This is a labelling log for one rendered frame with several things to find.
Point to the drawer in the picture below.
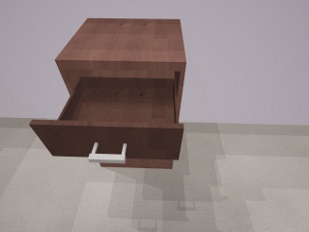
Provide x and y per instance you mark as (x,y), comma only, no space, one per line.
(141,112)

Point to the handle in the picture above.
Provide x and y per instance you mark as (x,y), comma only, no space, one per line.
(107,158)

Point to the cabinet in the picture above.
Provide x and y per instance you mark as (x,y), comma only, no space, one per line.
(131,48)

